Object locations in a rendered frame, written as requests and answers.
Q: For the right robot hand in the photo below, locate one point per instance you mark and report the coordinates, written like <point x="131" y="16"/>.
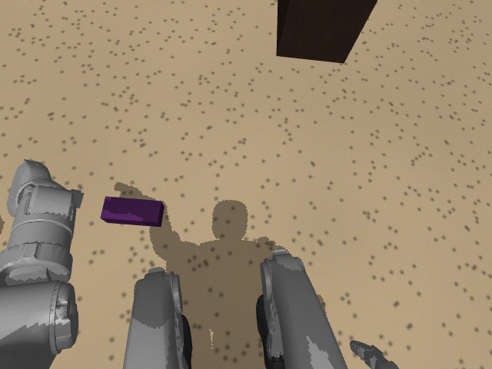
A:
<point x="373" y="357"/>

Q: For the left robot arm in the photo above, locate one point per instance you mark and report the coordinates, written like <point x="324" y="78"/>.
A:
<point x="38" y="313"/>

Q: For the left robot hand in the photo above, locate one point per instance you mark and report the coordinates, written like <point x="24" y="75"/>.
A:
<point x="27" y="171"/>

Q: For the right robot foot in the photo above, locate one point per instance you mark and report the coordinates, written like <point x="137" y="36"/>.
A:
<point x="269" y="361"/>

